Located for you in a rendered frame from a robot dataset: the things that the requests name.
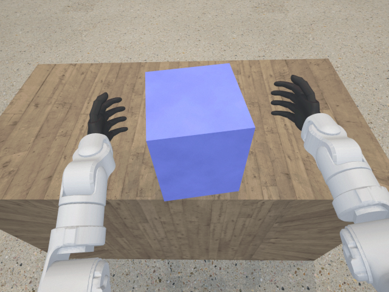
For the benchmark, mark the pedestal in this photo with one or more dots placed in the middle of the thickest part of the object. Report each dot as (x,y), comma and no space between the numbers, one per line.
(282,211)

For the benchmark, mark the robot left forearm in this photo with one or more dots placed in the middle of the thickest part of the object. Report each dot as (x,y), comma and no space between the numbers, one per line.
(82,201)

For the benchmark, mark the robot right upper arm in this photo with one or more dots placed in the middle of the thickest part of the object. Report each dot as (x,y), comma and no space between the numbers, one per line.
(366,251)

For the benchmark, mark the carton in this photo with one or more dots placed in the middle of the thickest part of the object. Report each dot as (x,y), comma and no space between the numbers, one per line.
(198,130)

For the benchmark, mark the robot right forearm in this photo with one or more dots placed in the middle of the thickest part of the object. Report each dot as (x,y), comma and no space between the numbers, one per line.
(358,197)

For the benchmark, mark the robot left hand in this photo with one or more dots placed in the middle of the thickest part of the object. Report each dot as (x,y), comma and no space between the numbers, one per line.
(98,116)

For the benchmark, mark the robot right hand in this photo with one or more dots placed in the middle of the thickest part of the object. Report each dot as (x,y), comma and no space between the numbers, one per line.
(304,102)

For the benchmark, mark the robot left upper arm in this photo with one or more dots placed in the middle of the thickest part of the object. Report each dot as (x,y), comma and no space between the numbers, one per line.
(77,275)

